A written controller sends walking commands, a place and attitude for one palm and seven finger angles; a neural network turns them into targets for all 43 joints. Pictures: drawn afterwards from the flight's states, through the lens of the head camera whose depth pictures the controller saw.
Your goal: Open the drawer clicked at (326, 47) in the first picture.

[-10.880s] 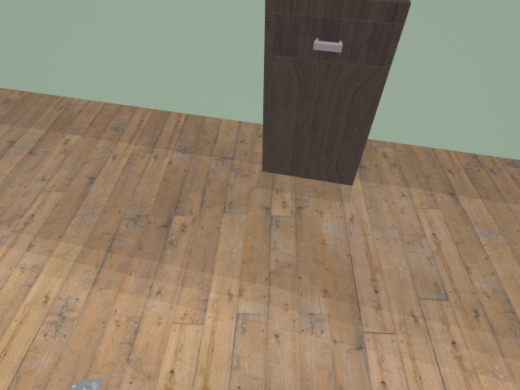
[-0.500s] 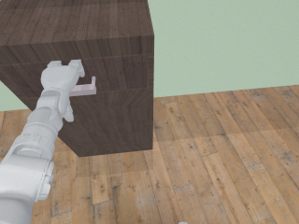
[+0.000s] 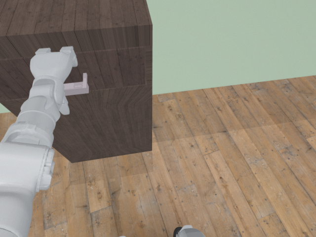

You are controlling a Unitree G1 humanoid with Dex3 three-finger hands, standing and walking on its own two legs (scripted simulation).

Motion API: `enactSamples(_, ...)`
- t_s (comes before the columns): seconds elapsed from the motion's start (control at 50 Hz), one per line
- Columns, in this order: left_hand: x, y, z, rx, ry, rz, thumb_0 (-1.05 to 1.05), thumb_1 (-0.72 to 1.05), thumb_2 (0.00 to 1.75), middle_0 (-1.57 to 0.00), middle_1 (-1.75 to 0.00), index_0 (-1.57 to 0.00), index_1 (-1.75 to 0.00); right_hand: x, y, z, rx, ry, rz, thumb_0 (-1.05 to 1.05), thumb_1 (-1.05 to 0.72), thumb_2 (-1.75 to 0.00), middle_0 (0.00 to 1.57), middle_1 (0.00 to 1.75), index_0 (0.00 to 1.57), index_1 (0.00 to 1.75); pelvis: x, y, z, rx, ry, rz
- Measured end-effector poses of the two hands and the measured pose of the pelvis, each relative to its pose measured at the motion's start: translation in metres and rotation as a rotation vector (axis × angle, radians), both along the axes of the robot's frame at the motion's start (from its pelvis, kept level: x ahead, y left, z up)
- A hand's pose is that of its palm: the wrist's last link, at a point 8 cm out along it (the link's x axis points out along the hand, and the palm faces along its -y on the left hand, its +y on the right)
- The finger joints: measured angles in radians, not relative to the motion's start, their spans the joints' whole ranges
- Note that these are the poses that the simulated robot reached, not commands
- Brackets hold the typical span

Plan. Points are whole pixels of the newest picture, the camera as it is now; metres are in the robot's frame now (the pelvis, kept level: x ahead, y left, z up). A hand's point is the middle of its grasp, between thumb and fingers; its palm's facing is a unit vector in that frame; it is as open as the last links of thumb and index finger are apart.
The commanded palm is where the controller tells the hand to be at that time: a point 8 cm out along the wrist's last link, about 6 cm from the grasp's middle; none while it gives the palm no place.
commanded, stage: move the hooked fingers above the handle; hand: left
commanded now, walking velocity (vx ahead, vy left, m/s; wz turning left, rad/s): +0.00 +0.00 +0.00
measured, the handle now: (69, 83) +0.56 +0.22 +0.01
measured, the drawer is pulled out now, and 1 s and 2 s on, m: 0.00 0.00 0.00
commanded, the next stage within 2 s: none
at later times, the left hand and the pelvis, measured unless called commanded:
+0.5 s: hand (61, 81) +0.52 +0.22 +0.06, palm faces -0.03 +0.01 -1.00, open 13.6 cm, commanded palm +0.51 +0.25 +0.11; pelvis -0.02 +0.00 -0.01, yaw -1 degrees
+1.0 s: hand (61, 81) +0.52 +0.22 +0.06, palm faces -0.02 +0.01 -1.00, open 13.6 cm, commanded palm +0.51 +0.25 +0.10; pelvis -0.04 +0.01 -0.02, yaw -1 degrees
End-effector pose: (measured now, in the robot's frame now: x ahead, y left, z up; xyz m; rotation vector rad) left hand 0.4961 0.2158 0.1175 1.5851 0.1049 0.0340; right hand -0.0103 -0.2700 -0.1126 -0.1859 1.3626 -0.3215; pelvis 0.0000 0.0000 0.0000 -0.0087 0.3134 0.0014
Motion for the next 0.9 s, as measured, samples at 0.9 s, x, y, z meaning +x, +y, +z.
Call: enactSamples(0.9,0.000,0.002,-0.001,-0.007,-0.028,-0.020,0.00,-0.49,0.30,-0.36,-1.24,-0.36,-1.22,-0.043,-0.002,-0.008,-0.053,0.019,-0.001,0.00,-0.90,-0.90,0.20,0.30,0.21,0.30,-0.035,0.005,-0.015,0.000,0.040,-0.009)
